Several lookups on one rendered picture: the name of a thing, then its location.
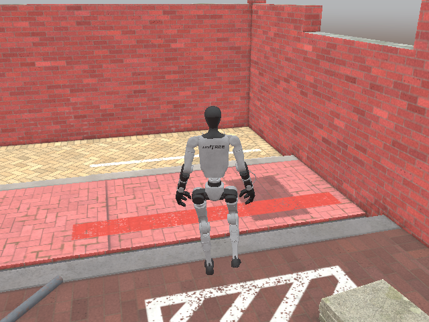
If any right robot upper arm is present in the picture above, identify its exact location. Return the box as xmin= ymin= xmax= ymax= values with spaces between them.
xmin=227 ymin=135 xmax=246 ymax=172

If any right robot forearm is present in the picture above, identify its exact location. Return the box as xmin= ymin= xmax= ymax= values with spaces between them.
xmin=239 ymin=162 xmax=253 ymax=191

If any left robot hand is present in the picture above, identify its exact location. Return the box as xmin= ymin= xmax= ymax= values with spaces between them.
xmin=176 ymin=191 xmax=191 ymax=207

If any right robot hand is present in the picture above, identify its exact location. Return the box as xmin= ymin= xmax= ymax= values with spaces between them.
xmin=239 ymin=188 xmax=255 ymax=204

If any left robot forearm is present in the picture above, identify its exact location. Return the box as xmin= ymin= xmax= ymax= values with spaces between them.
xmin=177 ymin=164 xmax=190 ymax=193

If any robot right thigh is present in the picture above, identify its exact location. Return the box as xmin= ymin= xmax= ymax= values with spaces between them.
xmin=224 ymin=186 xmax=238 ymax=225

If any robot left shin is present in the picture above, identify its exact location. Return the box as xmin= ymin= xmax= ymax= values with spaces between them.
xmin=199 ymin=223 xmax=212 ymax=266

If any left robot upper arm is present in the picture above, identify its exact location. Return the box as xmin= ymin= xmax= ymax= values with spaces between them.
xmin=183 ymin=136 xmax=200 ymax=174

